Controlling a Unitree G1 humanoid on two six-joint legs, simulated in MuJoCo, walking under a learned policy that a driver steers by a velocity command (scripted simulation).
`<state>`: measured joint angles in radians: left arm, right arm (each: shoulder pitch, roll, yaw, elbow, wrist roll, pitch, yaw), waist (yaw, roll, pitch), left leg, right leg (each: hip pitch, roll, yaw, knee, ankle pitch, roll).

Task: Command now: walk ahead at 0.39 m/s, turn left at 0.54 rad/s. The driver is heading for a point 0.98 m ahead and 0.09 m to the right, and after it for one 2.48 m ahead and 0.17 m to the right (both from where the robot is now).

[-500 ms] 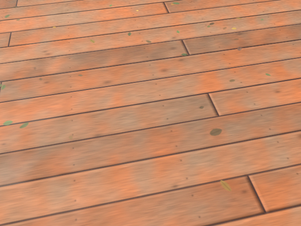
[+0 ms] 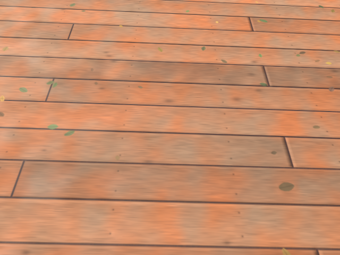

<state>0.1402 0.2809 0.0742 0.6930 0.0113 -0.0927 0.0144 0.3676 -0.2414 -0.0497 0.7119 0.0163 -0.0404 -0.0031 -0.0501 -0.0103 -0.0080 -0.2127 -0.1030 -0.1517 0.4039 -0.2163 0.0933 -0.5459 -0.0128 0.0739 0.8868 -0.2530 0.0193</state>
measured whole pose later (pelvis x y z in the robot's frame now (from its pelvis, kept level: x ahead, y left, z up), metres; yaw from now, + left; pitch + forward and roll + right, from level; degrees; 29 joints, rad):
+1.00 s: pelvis +0.49 +0.02 +0.00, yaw -6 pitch +1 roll +3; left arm 0.21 0.32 0.07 0.72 -0.02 -0.02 0.00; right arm 0.29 -0.28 -0.08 0.81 -0.01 -0.10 0.01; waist -0.04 -0.05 0.03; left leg -0.08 -0.02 0.14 0.27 -0.20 0.02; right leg -0.69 -0.11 0.05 0.99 -0.15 0.01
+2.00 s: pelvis +0.94 -0.11 -0.01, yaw -2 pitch +3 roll -1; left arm 0.13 0.30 0.04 0.70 0.01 0.00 0.04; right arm 0.18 -0.31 -0.07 0.66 0.00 0.01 -0.01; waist -0.02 -0.01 0.06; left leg -0.42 -0.11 -0.10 0.45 -0.08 0.07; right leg -0.57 -0.01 0.11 0.93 -0.37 0.08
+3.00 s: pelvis +0.98 -0.19 -0.02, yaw -2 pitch +1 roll +2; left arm 0.22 0.31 0.07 0.68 0.01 0.00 -0.02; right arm 0.13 -0.31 -0.08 0.72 0.00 0.04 -0.05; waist 0.01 0.04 0.06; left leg -0.42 0.02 -0.03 1.05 -0.57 -0.05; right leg -0.35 0.03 -0.01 0.63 -0.31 -0.08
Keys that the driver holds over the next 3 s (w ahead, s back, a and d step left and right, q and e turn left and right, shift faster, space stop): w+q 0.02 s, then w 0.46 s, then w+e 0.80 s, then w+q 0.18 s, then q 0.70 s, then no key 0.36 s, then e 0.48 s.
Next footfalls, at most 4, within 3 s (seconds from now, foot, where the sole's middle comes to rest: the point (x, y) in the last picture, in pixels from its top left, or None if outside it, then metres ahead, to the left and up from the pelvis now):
0.24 right None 0.24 -0.14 -0.78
0.72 left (128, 253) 0.51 0.13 -0.78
1.22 right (199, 193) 0.76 -0.17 -0.78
1.72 left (169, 138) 1.07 -0.05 -0.78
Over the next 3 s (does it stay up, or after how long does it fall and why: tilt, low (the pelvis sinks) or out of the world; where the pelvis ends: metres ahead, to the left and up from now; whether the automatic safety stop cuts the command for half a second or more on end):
stays up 0.98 -0.19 -0.02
